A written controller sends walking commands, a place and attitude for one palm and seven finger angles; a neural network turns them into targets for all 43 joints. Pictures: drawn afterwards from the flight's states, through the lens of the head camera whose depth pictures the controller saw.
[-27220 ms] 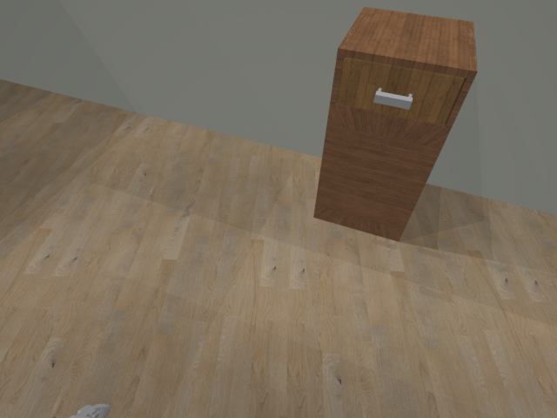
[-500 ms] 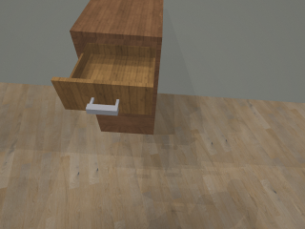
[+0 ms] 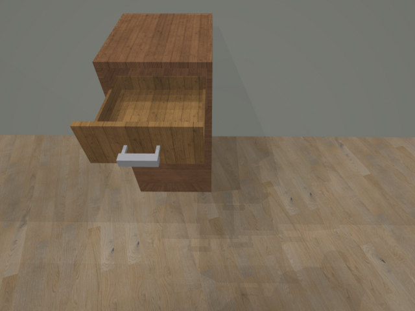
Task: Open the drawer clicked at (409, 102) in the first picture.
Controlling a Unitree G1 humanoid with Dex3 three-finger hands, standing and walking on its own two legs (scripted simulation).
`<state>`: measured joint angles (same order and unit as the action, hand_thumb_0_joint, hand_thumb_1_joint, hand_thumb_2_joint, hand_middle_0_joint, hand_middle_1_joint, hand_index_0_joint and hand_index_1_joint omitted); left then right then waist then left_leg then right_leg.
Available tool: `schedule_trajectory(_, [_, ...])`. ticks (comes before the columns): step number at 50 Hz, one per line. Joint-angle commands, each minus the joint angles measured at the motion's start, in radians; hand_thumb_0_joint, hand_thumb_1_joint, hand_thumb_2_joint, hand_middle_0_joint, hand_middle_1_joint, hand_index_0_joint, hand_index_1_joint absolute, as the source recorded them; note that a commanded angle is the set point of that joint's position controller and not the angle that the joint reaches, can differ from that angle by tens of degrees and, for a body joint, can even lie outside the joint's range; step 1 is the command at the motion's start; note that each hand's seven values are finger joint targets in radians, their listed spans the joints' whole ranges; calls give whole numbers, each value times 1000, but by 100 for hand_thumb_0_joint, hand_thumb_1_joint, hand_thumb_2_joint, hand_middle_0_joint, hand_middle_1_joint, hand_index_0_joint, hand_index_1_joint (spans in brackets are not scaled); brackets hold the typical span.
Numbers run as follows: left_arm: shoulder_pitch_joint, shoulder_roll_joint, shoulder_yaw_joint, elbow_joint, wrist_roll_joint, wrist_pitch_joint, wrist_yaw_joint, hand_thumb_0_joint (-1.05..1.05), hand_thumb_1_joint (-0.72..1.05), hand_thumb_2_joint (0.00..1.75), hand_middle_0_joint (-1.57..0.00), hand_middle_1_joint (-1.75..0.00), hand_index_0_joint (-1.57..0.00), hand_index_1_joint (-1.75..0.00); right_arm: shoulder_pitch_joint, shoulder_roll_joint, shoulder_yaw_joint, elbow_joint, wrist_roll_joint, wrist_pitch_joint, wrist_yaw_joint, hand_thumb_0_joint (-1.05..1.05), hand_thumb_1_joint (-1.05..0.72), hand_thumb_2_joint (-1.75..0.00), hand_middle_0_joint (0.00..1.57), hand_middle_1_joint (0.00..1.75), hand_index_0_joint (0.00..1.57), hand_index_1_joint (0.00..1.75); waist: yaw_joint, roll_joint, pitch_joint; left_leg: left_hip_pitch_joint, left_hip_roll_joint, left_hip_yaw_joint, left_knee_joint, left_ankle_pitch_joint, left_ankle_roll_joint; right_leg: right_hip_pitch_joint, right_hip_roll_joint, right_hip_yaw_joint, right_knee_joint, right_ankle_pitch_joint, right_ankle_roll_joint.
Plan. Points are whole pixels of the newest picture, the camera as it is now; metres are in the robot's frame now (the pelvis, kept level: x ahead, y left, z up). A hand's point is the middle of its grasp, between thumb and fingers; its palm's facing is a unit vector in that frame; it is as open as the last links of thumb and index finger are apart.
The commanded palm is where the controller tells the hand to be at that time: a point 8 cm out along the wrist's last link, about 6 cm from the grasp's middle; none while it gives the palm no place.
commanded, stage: let the arm hang, fingers relaxed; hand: left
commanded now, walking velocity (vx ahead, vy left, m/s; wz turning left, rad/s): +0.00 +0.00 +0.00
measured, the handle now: (140, 154) +0.53 +0.23 -0.07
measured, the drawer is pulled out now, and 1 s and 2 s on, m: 0.30 0.30 0.30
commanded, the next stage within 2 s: look to check the result in 0.20 s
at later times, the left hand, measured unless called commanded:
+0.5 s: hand out of the picture +0.00 +0.16 -0.17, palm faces +0.06 -0.98 -0.19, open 7.4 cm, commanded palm none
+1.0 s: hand out of the picture +0.02 +0.16 -0.17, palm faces +0.05 -0.98 -0.20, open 7.3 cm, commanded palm none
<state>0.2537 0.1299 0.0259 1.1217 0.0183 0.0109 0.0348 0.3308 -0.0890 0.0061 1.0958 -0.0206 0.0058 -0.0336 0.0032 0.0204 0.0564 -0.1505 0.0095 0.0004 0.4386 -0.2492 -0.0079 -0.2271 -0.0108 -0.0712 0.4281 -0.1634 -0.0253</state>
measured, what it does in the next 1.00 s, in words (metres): stands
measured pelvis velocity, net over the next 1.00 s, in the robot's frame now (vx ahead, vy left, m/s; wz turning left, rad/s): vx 0.02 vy -0.01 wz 0.00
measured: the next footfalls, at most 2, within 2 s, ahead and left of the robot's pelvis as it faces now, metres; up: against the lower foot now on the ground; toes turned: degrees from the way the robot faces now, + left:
none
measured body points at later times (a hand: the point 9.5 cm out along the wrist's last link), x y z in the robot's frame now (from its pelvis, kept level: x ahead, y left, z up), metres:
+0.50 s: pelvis +0.01 -0.01 +0.00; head +0.03 -0.01 +0.45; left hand +0.00 +0.21 -0.16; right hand -0.02 -0.21 -0.16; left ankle -0.01 +0.13 -0.74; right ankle +0.05 -0.10 -0.74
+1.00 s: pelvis +0.02 -0.01 +0.00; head +0.04 -0.02 +0.45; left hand +0.02 +0.21 -0.16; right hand +0.00 -0.21 -0.16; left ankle -0.01 +0.13 -0.74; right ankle +0.05 -0.10 -0.74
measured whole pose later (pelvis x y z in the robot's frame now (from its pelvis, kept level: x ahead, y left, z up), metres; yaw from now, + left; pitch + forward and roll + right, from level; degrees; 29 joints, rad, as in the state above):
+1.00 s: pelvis +0.02 -0.01 +0.00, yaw +0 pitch -2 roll +0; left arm 0.24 0.13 0.03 1.13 0.01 0.00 0.03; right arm 0.31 -0.11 0.00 1.12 -0.02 0.00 -0.04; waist 0.00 0.02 0.08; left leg -0.11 0.03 0.00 0.40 -0.26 -0.02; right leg -0.20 0.01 -0.07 0.40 -0.18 -0.04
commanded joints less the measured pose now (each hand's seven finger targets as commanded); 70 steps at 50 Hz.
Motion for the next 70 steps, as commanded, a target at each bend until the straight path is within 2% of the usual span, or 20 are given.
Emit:
schedule_trajectory(1, [74,110,25,-26,-5,-7,-1,0,90,90,-20,-30,-20,-30,112,-87,-24,-13,2,-4,-8,0,-90,-90,20,30,20,30,0,4,76,-135,64,-61,-114,-20,49,23,-77,98,-109,-121,-28])
schedule_trajectory(3, [77,107,25,-27,-6,-9,-2,0,90,90,-20,-30,-20,-30,109,-88,-25,-16,3,-6,-9,0,-90,-90,20,30,20,30,-1,-3,62,-123,62,-54,-108,1,46,31,-80,100,-108,-107,-29])
schedule_trajectory(4, [78,105,26,-25,-5,-10,0,0,90,90,-20,-30,-20,-30,110,-88,-27,-17,5,-5,-10,0,-90,-90,20,30,20,30,-2,-26,54,-111,67,-58,-106,6,47,26,-75,98,-107,-106,-29])
schedule_trajectory(7, [72,104,25,-27,-7,-12,-1,0,90,90,-20,-30,-20,-30,110,-89,-24,-12,5,-9,-11,0,-90,-90,20,30,20,30,-1,7,41,-107,70,-58,-106,49,46,50,-79,93,-93,-50,-30])
schedule_trajectory(10, [71,101,25,-22,-7,-12,-1,0,90,90,-20,-30,-20,-30,109,-87,-24,-12,6,-10,-13,0,-90,-90,20,30,20,30,-2,2,45,-98,77,-60,-107,70,45,52,-79,86,-91,-26,-30])
schedule_trajectory(14, [75,101,25,-15,-7,-12,0,0,90,90,-20,-30,-20,-30,100,-94,-25,-10,7,-8,-14,0,-90,-90,20,30,20,30,0,21,49,-86,74,-55,-109,60,41,42,-79,89,-96,-42,-30])
schedule_trajectory(19, [72,106,24,-11,-7,-11,-1,0,90,90,-20,-30,-20,-30,99,-97,-26,-10,7,-2,-11,0,-90,-90,20,30,20,30,-2,-17,73,-87,65,-48,-106,20,39,19,-82,98,-124,-112,-29])
schedule_trajectory(21, [66,106,25,-12,-7,-12,-1,0,90,90,-20,-30,-20,-30,105,-93,-24,-7,5,-4,-11,0,-90,-90,20,30,20,30,-5,1,57,-83,65,-49,-106,36,40,34,-84,98,-119,-92,-30])
schedule_trajectory(24, [73,104,24,-9,-7,-15,0,0,90,90,-20,-30,-20,-30,102,-98,-26,-8,7,-5,-12,0,-90,-90,20,30,20,30,-6,-15,33,-60,70,-46,-99,56,38,41,-81,98,-119,-70,-31])
schedule_trajectory(31, [64,105,22,-7,-9,-15,1,0,90,90,-20,-30,-20,-30,91,-95,-26,-2,7,-5,-13,0,-90,-90,20,30,20,30,-5,3,46,-65,72,-45,-105,65,35,48,-83,99,-119,-45,-30])
schedule_trajectory(33, [64,109,23,-7,-9,-15,0,0,90,90,-20,-30,-20,-30,90,-98,-25,0,7,-5,-12,0,-90,-90,20,30,20,30,-4,-15,47,-67,69,-41,-106,56,34,51,-85,101,-125,-60,-29])
schedule_trajectory(38, [63,107,23,-6,-9,-17,1,0,90,90,-20,-30,-20,-30,82,-98,-26,1,7,-8,-14,0,-90,-90,20,30,20,30,-3,8,38,-56,75,-41,-109,86,32,61,-84,95,-114,-12,-29])
schedule_trajectory(41, [59,107,22,-8,-8,-17,2,0,90,90,-20,-30,-20,-30,79,-99,-27,3,7,-6,-13,0,-90,-90,20,30,20,30,-4,-1,54,-55,76,-40,-112,77,31,51,-83,97,-120,-21,-28])
schedule_trajectory(48, [52,115,24,-9,-9,-19,1,0,90,90,-20,-30,-20,-30,76,-106,-29,6,7,-8,-13,0,-90,-90,20,30,20,30,-4,-11,35,-43,75,-37,-114,82,29,63,-83,102,-120,-12,-29])
schedule_trajectory(51, [50,119,24,-8,-9,-20,2,0,90,90,-20,-30,-20,-30,71,-107,-28,7,9,-10,-13,0,-90,-90,20,30,20,30,-4,-10,23,-32,80,-37,-112,119,29,79,-84,98,-108,49,-30])
schedule_trajectory(55, [48,119,24,-8,-9,-22,3,0,90,90,-20,-30,-20,-30,70,-109,-27,9,9,-10,-14,0,-90,-90,20,30,20,30,-4,9,27,-32,83,-35,-117,130,27,87,-86,93,-105,72,-30])
schedule_trajectory(56, [46,122,24,-9,-10,-22,3,0,90,90,-20,-30,-20,-30,73,-110,-26,8,9,-10,-14,0,-90,-90,20,30,20,30,-3,-3,25,-36,83,-39,-117,133,26,95,-85,93,-102,79,-30])
schedule_trajectory(63, [38,121,23,-5,-10,-19,2,0,90,90,-20,-30,-20,-30,63,-116,-26,11,9,-11,-15,0,-90,-90,20,30,20,30,-3,8,39,-36,84,-38,-127,110,25,81,-83,96,-111,37,-29])
schedule_trajectory(69, [43,125,24,-4,-8,-21,2,0,90,90,-20,-30,-20,-30,58,-116,-29,9,9,-9,-13,0,-90,-90,20,30,20,30,-2,-25,39,-19,81,-37,-124,102,26,66,-83,98,-123,18,-28])
schedule_trajectory(70, [38,125,24,-6,-8,-21,1,0,90,90,-20,-30,-20,-30,62,-117,-28,10,8,-9,-13,0,-90,-90,20,30,20,30,-5,-3,39,-24,81,-34,-122,104,26,70,-85,101,-124,21,-28])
